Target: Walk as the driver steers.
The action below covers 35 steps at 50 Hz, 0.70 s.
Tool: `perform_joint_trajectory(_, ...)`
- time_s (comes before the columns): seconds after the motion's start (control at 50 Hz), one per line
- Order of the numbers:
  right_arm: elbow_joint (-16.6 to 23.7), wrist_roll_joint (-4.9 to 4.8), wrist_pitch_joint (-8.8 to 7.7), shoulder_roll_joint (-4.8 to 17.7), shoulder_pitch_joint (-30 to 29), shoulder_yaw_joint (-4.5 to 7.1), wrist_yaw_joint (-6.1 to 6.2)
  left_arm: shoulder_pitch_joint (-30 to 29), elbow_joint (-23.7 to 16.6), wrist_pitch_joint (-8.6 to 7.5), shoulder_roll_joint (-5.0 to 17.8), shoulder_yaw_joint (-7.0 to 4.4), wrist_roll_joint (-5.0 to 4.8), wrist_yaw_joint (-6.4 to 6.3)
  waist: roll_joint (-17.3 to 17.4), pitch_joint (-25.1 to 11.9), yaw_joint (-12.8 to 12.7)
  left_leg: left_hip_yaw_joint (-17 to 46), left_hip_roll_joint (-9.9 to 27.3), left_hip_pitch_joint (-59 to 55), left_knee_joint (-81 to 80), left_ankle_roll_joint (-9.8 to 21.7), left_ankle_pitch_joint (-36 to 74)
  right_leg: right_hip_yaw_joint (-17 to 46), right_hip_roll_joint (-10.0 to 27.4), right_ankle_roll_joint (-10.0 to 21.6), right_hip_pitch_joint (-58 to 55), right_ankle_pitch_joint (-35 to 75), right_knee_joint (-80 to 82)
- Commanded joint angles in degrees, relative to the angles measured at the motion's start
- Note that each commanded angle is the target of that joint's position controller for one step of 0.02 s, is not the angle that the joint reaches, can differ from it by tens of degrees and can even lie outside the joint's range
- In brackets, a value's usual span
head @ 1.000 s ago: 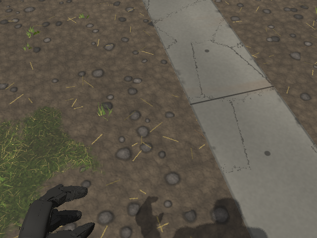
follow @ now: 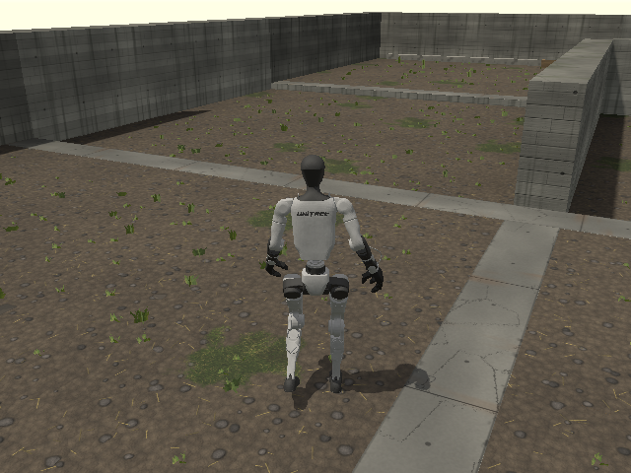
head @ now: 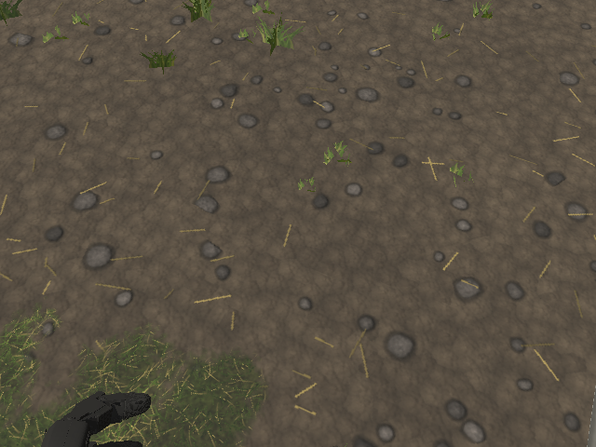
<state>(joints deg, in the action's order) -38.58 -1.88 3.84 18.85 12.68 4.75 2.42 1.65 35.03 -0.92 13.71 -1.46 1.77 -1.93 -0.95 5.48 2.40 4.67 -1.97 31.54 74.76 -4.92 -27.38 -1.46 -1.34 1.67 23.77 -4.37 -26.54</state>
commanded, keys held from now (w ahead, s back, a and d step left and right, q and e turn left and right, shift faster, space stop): q+shift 0.60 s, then w+q+shift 0.40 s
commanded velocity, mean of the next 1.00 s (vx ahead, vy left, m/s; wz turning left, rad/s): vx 0.23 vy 0.00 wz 0.98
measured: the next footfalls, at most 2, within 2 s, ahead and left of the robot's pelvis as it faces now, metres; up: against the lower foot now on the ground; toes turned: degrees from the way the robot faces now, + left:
left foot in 0.26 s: +0.06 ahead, +0.15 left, +0.00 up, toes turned +18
right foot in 0.70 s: +0.18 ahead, -0.02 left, +0.00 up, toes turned +47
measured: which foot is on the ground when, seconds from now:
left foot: up 0.00-0.24, down 0.26-0.70, up 0.72-1.00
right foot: down 0.00-0.26, up 0.28-0.68, down 0.70-1.00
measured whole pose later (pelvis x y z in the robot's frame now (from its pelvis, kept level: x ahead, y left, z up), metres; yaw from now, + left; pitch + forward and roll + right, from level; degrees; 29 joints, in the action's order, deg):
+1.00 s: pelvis +0.12 +0.11 +0.01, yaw +56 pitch +2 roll +0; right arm -34.2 2.6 3.0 19.9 10.8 4.4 -5.5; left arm 23.5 43.9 -3.2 18.5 -4.7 2.0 0.2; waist 2.2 -2.8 -3.1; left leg 3.8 1.7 44.9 70.9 -0.1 -7.6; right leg -8.9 3.2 -1.7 0.6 -19.8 -18.4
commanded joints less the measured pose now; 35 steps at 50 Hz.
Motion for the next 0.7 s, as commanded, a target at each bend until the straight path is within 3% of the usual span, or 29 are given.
perform_joint_trajectory(0.02,4.81,0.18,-0.02,2.63,3.06,1.22,0.56,0.28,-2.35,-0.56,8.45,-3.30,0.19,-0.26,-5.78,-9.67,-1.34,-2.18,4.57,1.93,-7.26,-0.63,3.97,8.59,14.97,11.46,-10.88,14.31,10.45)
perform_joint_trajectory(0.08,5.67,0.30,-0.46,2.46,1.30,1.01,-0.36,0.59,-0.95,-0.26,9.56,-4.22,-0.30,-0.29,-6.19,-13.88,-1.88,-2.51,7.06,-0.75,-14.95,-0.01,8.13,6.04,18.44,12.88,-14.72,16.17,10.67)
perform_joint_trajectory(0.18,6.68,0.25,0.56,4.56,-1.82,1.89,-2.40,-0.39,0.65,0.20,12.22,-5.51,-1.56,0.49,-8.10,-11.79,-2.10,-6.47,6.73,-9.52,-28.03,3.22,11.56,-0.58,19.67,9.85,-12.02,2.70,11.18)
perform_joint_trajectory(0.22,7.02,0.29,1.04,4.96,-2.07,2.47,-3.01,0.18,1.45,0.21,12.72,-5.88,-2.36,0.74,-7.59,-11.48,-1.45,-7.97,5.84,-12.90,-35.24,5.21,11.99,-2.17,20.41,7.63,-12.85,-0.64,8.48)
perform_joint_trajectory(0.26,5.41,0.48,1.19,6.53,2.19,3.81,-2.53,2.48,2.97,0.55,10.49,-5.55,-2.87,1.01,-3.71,-11.48,0.38,-7.11,3.67,-22.62,-44.40,8.83,16.65,-5.99,17.61,2.37,-7.61,-7.76,-0.31)
perform_joint_trajectory(0.28,4.90,0.55,0.89,12.36,6.37,5.64,-1.48,4.66,3.39,1.00,7.97,-4.99,-1.97,1.48,10.28,-9.10,0.76,8.66,12.41,-30.30,-53.65,14.21,31.27,-11.64,10.86,-3.38,4.30,-20.56,-16.87)
perform_joint_trajectory(0.3,6.73,2.29,-0.23,18.65,4.23,6.28,-0.95,1.12,-1.65,0.81,7.13,-4.45,-0.18,1.12,20.88,-9.93,-1.24,29.43,22.70,-31.38,-55.21,25.42,34.56,-5.50,2.58,-6.85,20.01,-33.34,-31.55)
perform_joint_trajectory(0.32,7.60,3.16,-1.75,15.39,2.16,5.78,-1.27,-3.91,-2.13,0.54,9.44,-5.14,-0.49,0.63,12.57,-11.52,1.67,26.77,21.27,-29.26,-56.69,26.00,30.63,3.11,2.48,-5.84,21.28,-30.81,-38.20)
perform_joint_trajectory(0.34,7.35,2.80,-2.72,14.10,0.04,5.11,-1.15,-4.00,-2.19,0.41,9.90,-5.37,-1.42,0.35,10.88,-10.32,-0.34,22.98,18.48,-27.59,-57.06,22.84,27.38,5.19,2.58,-4.32,21.37,-25.21,-38.56)
perform_joint_trajectory(0.36,7.82,1.51,-2.89,12.05,-2.97,4.61,-0.82,-1.75,-0.62,0.34,10.39,-5.78,-1.23,-0.25,7.70,-10.02,-2.16,19.84,15.98,-26.79,-56.04,19.59,25.41,5.94,3.33,-3.99,20.77,-20.55,-37.69)
perform_joint_trajectory(0.38,8.32,0.58,-2.56,10.27,-5.14,3.95,-0.51,-0.55,-0.23,0.35,10.81,-6.03,-0.62,-0.65,8.09,-10.27,-3.03,18.28,15.04,-25.46,-55.09,18.16,27.40,6.03,3.20,-4.37,19.42,-18.05,-36.93)
perform_joint_trajectory(0.42,8.96,0.98,-2.09,8.64,-5.99,3.21,0.15,0.79,0.19,0.15,9.87,-5.97,-0.63,-0.23,8.60,-12.31,-3.95,16.25,12.25,-22.41,-53.77,17.61,32.13,5.49,1.08,-5.18,14.28,-14.71,-38.00)
perform_joint_trajectory(0.5,8.88,0.78,-1.75,9.17,-4.75,3.57,0.62,-0.93,-0.49,-0.09,7.11,-4.95,-1.33,0.53,8.11,-12.27,-2.90,18.95,9.54,-23.16,-51.95,16.97,30.92,6.42,-1.97,-6.15,11.98,-12.94,-26.39)
perform_joint_trajectory(0.6,9.73,0.73,-1.15,9.83,-5.48,3.95,0.04,-1.03,-0.69,-0.55,7.54,-4.76,-1.86,1.52,10.60,-12.70,-1.94,26.45,8.75,-21.87,-49.87,16.79,29.87,8.61,-3.64,-5.64,5.03,-14.55,-15.12)
perform_joint_trajectory(0.64,9.99,0.02,-1.19,9.15,-5.66,3.60,-0.46,1.15,-0.31,-0.97,8.43,-5.09,-2.74,2.11,10.61,-13.98,-2.13,29.03,6.80,-17.79,-52.29,16.49,7.21,8.46,-3.24,-4.43,-2.17,-14.63,-8.89)
perform_joint_trajectory(0.66,10.12,-0.08,-1.34,8.97,-6.24,3.31,-0.76,2.84,0.12,-1.28,8.67,-5.46,-3.46,2.37,11.32,-12.71,-3.19,30.24,5.61,-13.03,-53.21,16.29,-3.71,7.73,-3.06,-3.76,-7.64,-14.36,-5.19)
perform_joint_trajectory(0.68,10.43,-0.15,-1.52,8.26,-7.65,2.82,-0.85,6.65,1.31,-1.60,8.80,-5.98,-4.03,2.41,10.70,-11.30,-5.85,29.78,3.91,-5.91,-51.27,15.23,-10.84,7.19,-2.03,-2.73,-15.95,-11.93,-0.03)
perform_joint_trajectory(0.7,10.29,-0.13,-1.78,5.48,-6.45,1.89,-0.83,12.13,2.57,-1.75,10.93,-6.90,-3.93,2.03,5.54,-12.23,-7.80,24.41,0.16,3.14,-41.45,12.20,-15.83,12.01,4.74,-0.54,-26.48,-16.53,4.25)
Keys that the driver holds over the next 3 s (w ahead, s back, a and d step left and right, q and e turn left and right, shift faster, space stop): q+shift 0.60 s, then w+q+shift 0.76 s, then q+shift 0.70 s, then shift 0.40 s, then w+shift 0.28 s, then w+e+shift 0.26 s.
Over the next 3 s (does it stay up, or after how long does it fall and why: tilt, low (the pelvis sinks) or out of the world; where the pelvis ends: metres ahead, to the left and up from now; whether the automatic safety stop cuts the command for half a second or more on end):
stays up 0.08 0.93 0.01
